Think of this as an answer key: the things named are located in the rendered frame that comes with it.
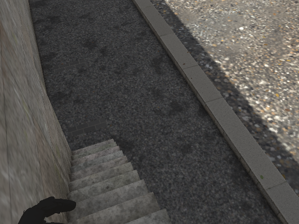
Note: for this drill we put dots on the stairs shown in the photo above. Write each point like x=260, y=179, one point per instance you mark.
x=107, y=189

